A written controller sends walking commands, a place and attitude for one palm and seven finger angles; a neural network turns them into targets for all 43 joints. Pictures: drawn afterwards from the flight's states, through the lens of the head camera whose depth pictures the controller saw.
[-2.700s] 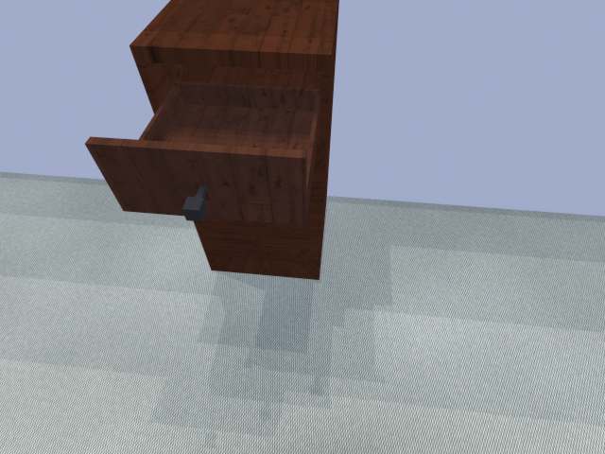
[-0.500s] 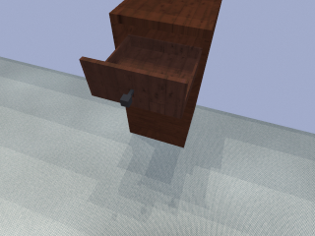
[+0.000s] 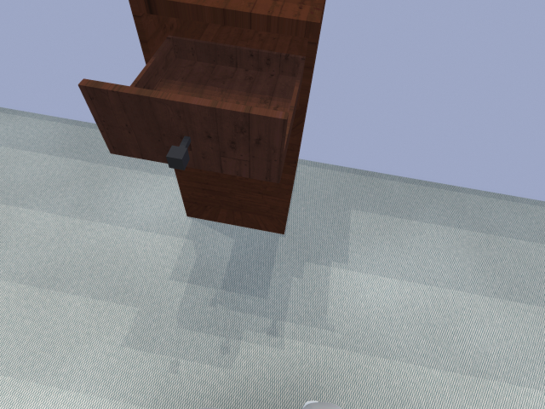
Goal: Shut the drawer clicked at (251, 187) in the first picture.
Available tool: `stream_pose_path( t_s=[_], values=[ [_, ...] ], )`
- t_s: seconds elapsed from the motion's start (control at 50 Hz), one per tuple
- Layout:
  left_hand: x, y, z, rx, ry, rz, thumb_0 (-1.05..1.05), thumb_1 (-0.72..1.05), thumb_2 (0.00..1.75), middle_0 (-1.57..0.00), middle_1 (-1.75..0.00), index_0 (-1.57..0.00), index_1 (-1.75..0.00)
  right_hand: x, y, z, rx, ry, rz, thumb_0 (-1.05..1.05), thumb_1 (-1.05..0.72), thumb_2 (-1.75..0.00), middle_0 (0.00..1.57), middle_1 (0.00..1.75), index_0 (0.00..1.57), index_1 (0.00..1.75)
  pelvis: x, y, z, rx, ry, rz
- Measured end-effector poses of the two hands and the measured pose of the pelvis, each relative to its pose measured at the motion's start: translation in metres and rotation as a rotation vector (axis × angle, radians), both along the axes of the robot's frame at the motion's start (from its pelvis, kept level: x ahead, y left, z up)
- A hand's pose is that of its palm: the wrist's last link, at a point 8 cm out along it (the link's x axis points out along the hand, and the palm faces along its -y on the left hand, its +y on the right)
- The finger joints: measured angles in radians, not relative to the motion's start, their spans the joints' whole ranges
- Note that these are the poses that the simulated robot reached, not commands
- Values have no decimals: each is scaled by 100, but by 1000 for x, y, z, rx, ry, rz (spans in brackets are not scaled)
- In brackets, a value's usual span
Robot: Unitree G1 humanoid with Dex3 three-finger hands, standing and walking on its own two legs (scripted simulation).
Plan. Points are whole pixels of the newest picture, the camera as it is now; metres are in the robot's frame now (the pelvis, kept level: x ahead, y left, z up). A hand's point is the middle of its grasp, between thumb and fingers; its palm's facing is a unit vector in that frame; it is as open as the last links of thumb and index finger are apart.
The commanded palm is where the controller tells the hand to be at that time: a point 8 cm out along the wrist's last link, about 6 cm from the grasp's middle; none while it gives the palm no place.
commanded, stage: turn to face it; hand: left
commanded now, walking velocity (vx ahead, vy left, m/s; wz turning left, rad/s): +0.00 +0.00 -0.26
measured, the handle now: (181, 151) +0.55 +0.22 +0.00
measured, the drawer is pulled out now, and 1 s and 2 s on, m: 0.29 0.29 0.29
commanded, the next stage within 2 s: take the last steps up to it in 0.02 s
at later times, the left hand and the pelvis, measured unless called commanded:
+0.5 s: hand out of the picture +0.04 +0.17 -0.18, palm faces +0.00 -0.99 -0.17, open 7.4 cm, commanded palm none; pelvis +0.04 -0.01 +0.00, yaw -4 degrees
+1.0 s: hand (194, 373) +0.19 +0.14 -0.18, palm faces +0.05 -0.98 -0.19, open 7.3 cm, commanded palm none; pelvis +0.17 -0.03 +0.00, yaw -2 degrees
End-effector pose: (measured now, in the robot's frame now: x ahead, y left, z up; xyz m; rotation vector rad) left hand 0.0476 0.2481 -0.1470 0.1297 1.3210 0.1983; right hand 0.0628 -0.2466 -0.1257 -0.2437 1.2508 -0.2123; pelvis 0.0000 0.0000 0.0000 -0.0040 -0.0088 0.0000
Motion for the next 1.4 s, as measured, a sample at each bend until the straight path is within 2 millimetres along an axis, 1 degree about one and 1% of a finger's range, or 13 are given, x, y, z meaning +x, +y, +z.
stream_pose_path(
  t_s=[0.12, 0.22, 0.36, 0.48, 0.56, 0.66, 0.74, 0.82, 0.92, 0.98, 1.12, 1.24, 1.4],
  values=[
    [16, -5, 13, 6, -32, -38, 0, 91, 90, -20, -30, -20, -30, -16, 3, 2, 33, 25, -9, 0, -90, -90, 20, 30, 20, 30, -3, -7, 8, -17, 5, -29],
    [22, -19, 12, 40, -67, -85, 0, 91, 90, -20, -30, -20, -30, -30, -11, -17, 81, 42, -62, 1, -90, -90, 20, 30, 20, 30, -2, -23, -3, 11, 17, -58],
    [1, -32, 14, 5, 6, -65, 0, 91, 90, -20, -30, -20, -30, -33, -19, -9, 81, 86, -75, 1, -90, -90, 20, 30, 20, 30, 12, -21, 5, -2, -3, -49],
    [-9, -29, -3, -43, 112, -43, 0, 90, 90, -20, -30, -20, -30, -24, -9, -6, 48, 68, -89, 1, -91, -90, 20, 29, 20, 30, 38, -11, -1, -6, -5, -70],
    [18, -33, 3, -50, 114, -74, 0, 91, 90, -20, -30, -20, -30, -38, 3, 0, 70, 119, -124, 0, -91, -90, 20, 29, 20, 30, 54, -14, 7, 0, 2, -75],
    [79, -45, 14, -34, 13, -103, 1, 92, 90, -20, -30, -20, -30, -57, 16, -2, 135, 247, -157, 0, -90, -90, 20, 29, 20, 30, 79, -24, 12, 3, 6, -70],
    [124, -55, 11, 1, -75, -116, 0, 92, 90, -20, -30, -20, -30, -59, 16, -18, 189, 323, -187, 1, -90, -90, 20, 30, 20, 30, 104, -39, -1, 34, 4, -67],
    [140, -64, 13, 6, -85, -81, 0, 92, 90, -20, -30, -20, -30, -27, 6, -22, 195, 343, -164, 1, -90, -90, 20, 30, 20, 30, 124, -43, -1, 5, -5, -34],
    [138, -61, 14, 2, -16, -31, 0, 93, 90, -20, -30, -20, -30, 53, -5, -12, 154, 214, -117, 1, -91, -90, 20, 29, 20, 30, 152, -41, 8, 10, 5, -27],
    [135, -58, 4, -19, 47, -14, 0, 93, 90, -20, -30, -20, -30, 100, -10, -14, 106, 127, -80, 1, -92, -90, 20, 29, 20, 30, 169, -33, 3, -12, 0, -37],
    [143, -54, -2, -21, 126, -7, 0, 91, 90, -20, -30, -20, -30, 172, -15, -10, 65, 26, -52, 1, -92, -90, 20, 29, 20, 30, 188, -31, 1, 17, 4, -54],
    [165, -52, 10, 53, 55, -35, 0, 91, 90, -20, -30, -20, -30, 194, -33, -19, 96, -27, -47, 1, -91, -90, 20, 30, 20, 30, 183, -49, -2, 25, 5, -57],
    [177, -59, 26, 81, -18, -52, 0, 91, 90, -20, -30, -20, -30, 186, -54, -14, 95, 12, -47, 1, -91, -90, 20, 29, 20, 30, 174, -57, 7, 34, 5, -40]
  ],
)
